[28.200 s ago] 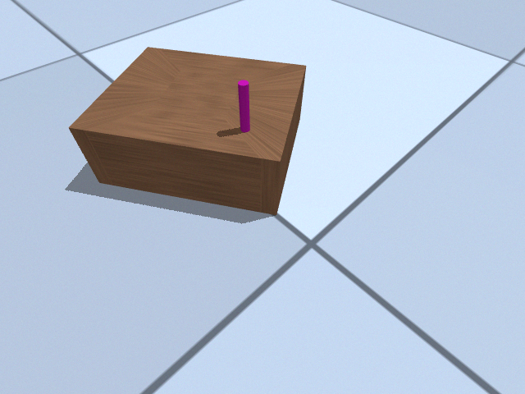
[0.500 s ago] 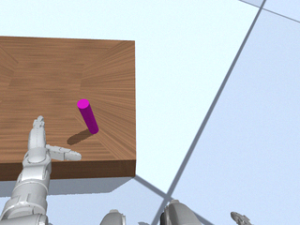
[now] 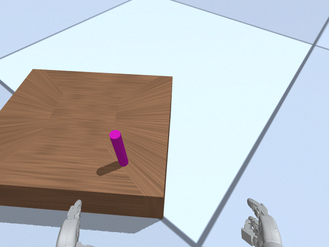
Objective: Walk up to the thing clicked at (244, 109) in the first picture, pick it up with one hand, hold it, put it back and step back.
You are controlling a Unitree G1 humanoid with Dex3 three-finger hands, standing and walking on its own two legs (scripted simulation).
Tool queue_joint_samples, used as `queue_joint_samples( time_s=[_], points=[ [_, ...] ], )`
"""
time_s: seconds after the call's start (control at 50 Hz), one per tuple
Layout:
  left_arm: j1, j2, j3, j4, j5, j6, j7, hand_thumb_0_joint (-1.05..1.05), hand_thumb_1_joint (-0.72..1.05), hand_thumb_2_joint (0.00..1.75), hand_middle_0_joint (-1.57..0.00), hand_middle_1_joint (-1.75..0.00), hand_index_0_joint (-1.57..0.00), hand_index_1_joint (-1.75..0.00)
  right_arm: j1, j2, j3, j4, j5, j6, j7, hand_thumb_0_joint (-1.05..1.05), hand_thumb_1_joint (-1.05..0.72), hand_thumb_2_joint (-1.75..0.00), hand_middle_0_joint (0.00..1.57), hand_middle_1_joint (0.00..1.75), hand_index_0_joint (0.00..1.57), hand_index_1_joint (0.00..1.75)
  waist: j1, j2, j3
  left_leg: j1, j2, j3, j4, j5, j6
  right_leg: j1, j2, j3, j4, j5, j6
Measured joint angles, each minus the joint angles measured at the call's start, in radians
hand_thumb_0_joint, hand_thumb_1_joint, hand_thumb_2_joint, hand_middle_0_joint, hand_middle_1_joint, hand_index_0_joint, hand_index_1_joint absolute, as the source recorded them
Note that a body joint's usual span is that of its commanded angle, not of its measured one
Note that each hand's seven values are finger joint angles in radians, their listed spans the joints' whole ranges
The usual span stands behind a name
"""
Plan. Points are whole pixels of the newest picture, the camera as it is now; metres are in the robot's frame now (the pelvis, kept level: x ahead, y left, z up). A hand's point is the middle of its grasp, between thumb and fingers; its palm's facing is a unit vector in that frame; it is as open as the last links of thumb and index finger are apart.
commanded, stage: home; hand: left
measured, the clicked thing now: (119, 149) +0.52 +0.21 -0.27
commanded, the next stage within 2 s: stand in 1.76 s
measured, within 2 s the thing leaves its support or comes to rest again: neither
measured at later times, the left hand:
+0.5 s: hand out of the picture +0.12 +0.21 -0.10, palm faces -0.03 -0.94 -0.35, open 17.5 cm
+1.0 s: hand out of the picture +0.04 +0.24 -0.11, palm faces +0.01 -0.92 -0.39, open 17.3 cm
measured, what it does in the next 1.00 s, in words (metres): stands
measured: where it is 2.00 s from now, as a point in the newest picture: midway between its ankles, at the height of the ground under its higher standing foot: outside the picture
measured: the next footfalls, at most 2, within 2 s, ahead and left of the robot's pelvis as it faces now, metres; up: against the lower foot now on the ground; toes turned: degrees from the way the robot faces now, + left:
none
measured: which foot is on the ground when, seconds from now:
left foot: down 0.00-1.00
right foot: down 0.00-1.00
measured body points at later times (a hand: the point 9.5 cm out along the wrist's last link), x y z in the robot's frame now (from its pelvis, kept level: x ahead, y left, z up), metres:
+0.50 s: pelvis -0.01 +0.00 +0.01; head -0.01 -0.01 +0.46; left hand +0.12 +0.26 -0.08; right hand +0.11 -0.26 -0.11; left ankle -0.03 +0.13 -0.70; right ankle +0.01 -0.13 -0.70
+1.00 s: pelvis -0.01 +0.00 +0.04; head -0.03 -0.03 +0.49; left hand +0.04 +0.29 -0.08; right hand +0.05 -0.28 -0.11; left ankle -0.03 +0.13 -0.70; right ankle +0.01 -0.13 -0.70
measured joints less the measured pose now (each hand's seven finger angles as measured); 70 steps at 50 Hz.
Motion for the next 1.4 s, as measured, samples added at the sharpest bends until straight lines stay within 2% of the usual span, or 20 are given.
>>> queue_joint_samples(
  time_s=[0.16, 0.34, 0.4, 0.46, 0.6, 0.7, 0.82, 1.06, 1.4],
  points=[
    [-0.01, 0.006, 0.006, -0.019, 0.016, 0.019, 0.009, -0.01, -0.55, 0.05, -0.05, -0.06, -0.06, -0.05, 0.007, -0.002, -0.001, -0.004, -0.013, -0.037, -0.009, 0.01, -0.9, -0.9, 0.2, 0.3, 0.2, 0.3, -0.005, 0.0, 0.007, -0.005, -0.002, -0.007, 0.014, 0.003, -0.004, -0.003, -0.002, -0.006, 0.017, -0.001, -0.004],
    [-0.006, -0.005, 0.006, -0.043, 0.019, 0.026, 0.006, -0.01, -0.56, 0.04, -0.05, -0.06, -0.06, -0.05, 0.042, -0.003, -0.004, 0.002, -0.012, -0.056, -0.003, 0.01, -0.9, -0.9, 0.2, 0.3, 0.2, 0.3, -0.017, -0.001, 0.003, -0.014, 0.0, -0.001, 0.026, 0.005, -0.003, -0.014, 0.001, 0.001, 0.024, 0.007, -0.004],
    [-0.077, 0.02, 0.003, 0.142, 0.081, -0.059, -0.044, -0.01, -0.56, 0.04, -0.05, -0.06, -0.06, -0.05, 0.011, -0.018, -0.017, 0.095, -0.084, -0.028, 0.048, 0.01, -0.9, -0.9, 0.2, 0.3, 0.2, 0.3, -0.008, -0.006, 0.037, 0.04, -0.006, 0.008, -0.006, 0.019, -0.001, 0.033, -0.005, 0.009, 0.006, 0.015, -0.006],
    [-0.128, 0.051, 0.001, 0.342, 0.098, -0.102, -0.087, -0.01, -0.55, 0.04, -0.05, -0.06, -0.06, -0.05, 0.004, -0.045, -0.031, 0.182, -0.099, 0.017, 0.092, 0.01, -0.9, -0.9, 0.2, 0.3, 0.21, 0.3, -0.003, 0.0, 0.044, 0.104, -0.016, 0.014, -0.057, 0.038, 0.003, 0.089, -0.014, 0.014, -0.028, 0.024, -0.003],
    [-0.139, 0.092, 0.025, 0.607, 0.097, -0.152, -0.105, -0.01, -0.53, 0.05, -0.05, -0.06, -0.06, -0.05, 0.046, -0.095, -0.066, 0.288, -0.092, 0.042, 0.124, 0.01, -0.9, -0.9, 0.2, 0.3, 0.2, 0.3, -0.002, 0.025, 0.057, 0.227, -0.026, 0.014, -0.195, 0.095, 0.004, 0.207, -0.023, 0.011, -0.145, 0.065, 0.003],
    [-0.153, 0.112, 0.034, 0.725, 0.085, -0.164, -0.097, -0.01, -0.52, 0.06, -0.05, -0.06, -0.06, -0.05, 0.052, -0.11, -0.072, 0.35, -0.083, 0.05, 0.126, 0.01, -0.9, -0.9, 0.2, 0.3, 0.2, 0.3, -0.002, 0.033, 0.083, 0.286, -0.028, 0.008, -0.279, 0.138, 0.002, 0.266, -0.025, 0.003, -0.22, 0.1, 0.002],
    [-0.181, 0.112, 0.025, 0.826, 0.077, -0.166, -0.092, -0.01, -0.52, 0.06, -0.05, -0.06, -0.06, -0.05, 0.042, -0.114, -0.063, 0.418, -0.074, 0.057, 0.124, 0.01, -0.9, -0.9, 0.2, 0.3, 0.2, 0.3, 0.003, 0.036, 0.098, 0.342, -0.028, 0.001, -0.357, 0.181, 0.0, 0.324, -0.025, -0.006, -0.297, 0.139, 0.002],
    [-0.239, 0.1, 0.014, 0.947, 0.073, -0.165, -0.105, 0.0, -0.52, 0.06, -0.05, -0.06, -0.06, -0.05, 0.003, -0.116, -0.04, 0.495, -0.066, 0.05, 0.126, 0.01, -0.9, -0.9, 0.2, 0.3, 0.2, 0.3, 0.01, 0.032, 0.103, 0.395, -0.024, -0.003, -0.449, 0.238, -0.005, 0.378, -0.02, -0.013, -0.385, 0.191, 0.0],
    [-0.27, 0.113, 0.018, 1.009, 0.066, -0.168, -0.115, 0.0, -0.56, 0.04, -0.05, -0.05, -0.06, -0.05, -0.023, -0.139, -0.031, 0.541, -0.059, 0.042, 0.127, 0.0, -0.91, -0.9, 0.2, 0.3, 0.2, 0.3, 0.014, 0.034, 0.109, 0.406, -0.011, -0.004, -0.489, 0.264, -0.016, 0.386, -0.007, -0.015, -0.419, 0.214, -0.012]
  ],
)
